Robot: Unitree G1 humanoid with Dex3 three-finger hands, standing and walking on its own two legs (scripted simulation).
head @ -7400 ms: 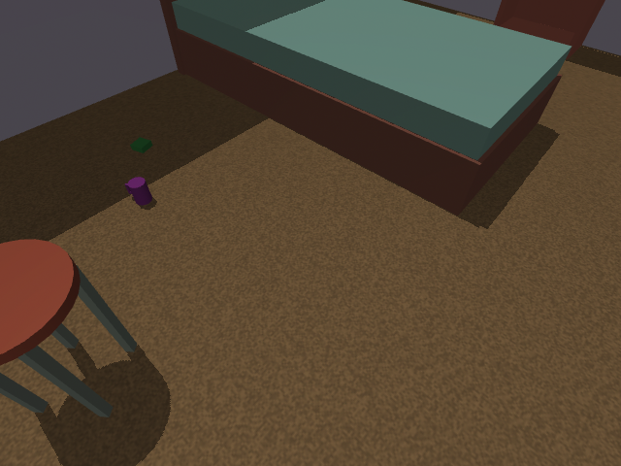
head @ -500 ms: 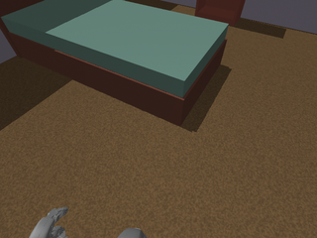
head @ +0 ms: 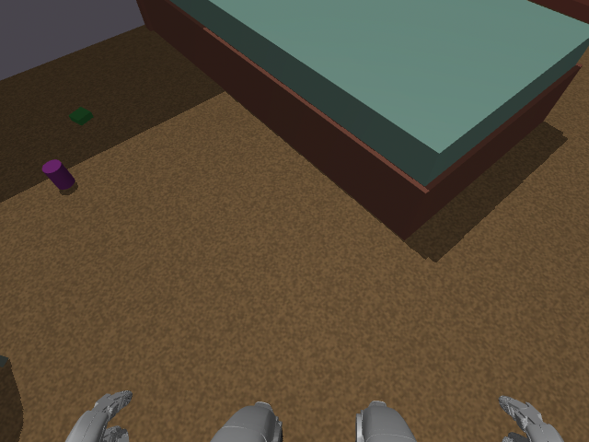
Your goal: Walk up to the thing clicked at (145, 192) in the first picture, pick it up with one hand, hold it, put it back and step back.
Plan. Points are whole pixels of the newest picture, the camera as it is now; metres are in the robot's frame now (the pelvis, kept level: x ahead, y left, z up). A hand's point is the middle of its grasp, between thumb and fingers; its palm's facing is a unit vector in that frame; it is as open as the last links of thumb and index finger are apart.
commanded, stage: walk up
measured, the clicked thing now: (56, 173) +1.06 +1.13 -0.69
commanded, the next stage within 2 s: stand in 1.90 s
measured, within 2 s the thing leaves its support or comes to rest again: neither
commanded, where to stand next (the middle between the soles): +0.03 +0.05 m, yaw +36 degrees
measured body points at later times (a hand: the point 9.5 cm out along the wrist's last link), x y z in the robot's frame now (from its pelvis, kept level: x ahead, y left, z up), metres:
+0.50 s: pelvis -0.04 +0.01 -0.01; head -0.01 +0.04 +0.43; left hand -0.09 +0.39 -0.10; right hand +0.16 -0.27 -0.10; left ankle -0.07 +0.15 -0.71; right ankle +0.05 -0.14 -0.68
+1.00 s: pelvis -0.06 +0.03 +0.01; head -0.03 +0.05 +0.45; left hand -0.23 +0.31 -0.11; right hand +0.22 -0.16 -0.10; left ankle -0.10 +0.14 -0.71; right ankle +0.03 -0.07 -0.71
